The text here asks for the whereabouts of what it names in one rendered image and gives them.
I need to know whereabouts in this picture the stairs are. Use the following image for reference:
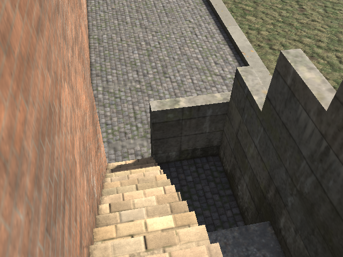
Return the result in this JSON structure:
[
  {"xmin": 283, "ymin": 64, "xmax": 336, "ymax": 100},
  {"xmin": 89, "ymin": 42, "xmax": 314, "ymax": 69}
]
[{"xmin": 90, "ymin": 157, "xmax": 223, "ymax": 257}]

